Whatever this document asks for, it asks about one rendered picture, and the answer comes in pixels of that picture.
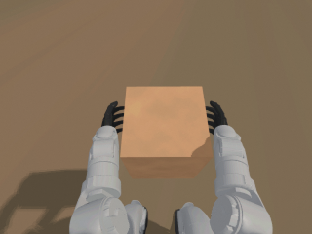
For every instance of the right robot forearm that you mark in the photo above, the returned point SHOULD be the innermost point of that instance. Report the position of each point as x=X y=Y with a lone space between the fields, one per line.
x=231 y=165

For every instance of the carton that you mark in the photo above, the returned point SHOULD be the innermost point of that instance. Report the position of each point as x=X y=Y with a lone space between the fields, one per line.
x=165 y=132

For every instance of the left robot thigh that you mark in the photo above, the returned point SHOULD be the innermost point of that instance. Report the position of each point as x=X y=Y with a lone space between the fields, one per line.
x=136 y=216

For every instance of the robot right hand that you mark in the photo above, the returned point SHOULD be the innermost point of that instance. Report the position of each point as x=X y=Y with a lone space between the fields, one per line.
x=218 y=116

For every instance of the right robot upper arm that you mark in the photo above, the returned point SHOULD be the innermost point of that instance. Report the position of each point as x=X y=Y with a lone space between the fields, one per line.
x=234 y=215

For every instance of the robot left hand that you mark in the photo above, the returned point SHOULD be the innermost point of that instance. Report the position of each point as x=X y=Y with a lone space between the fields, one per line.
x=109 y=117

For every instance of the robot thigh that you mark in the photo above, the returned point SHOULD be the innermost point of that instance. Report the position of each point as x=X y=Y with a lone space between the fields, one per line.
x=136 y=216
x=192 y=220

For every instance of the left robot upper arm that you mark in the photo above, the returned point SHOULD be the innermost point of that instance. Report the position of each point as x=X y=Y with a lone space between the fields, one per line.
x=103 y=216

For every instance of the left robot forearm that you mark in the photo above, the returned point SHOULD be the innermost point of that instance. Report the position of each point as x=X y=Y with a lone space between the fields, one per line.
x=102 y=178

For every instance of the right robot thigh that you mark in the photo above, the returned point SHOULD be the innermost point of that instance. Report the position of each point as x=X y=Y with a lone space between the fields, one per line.
x=192 y=220

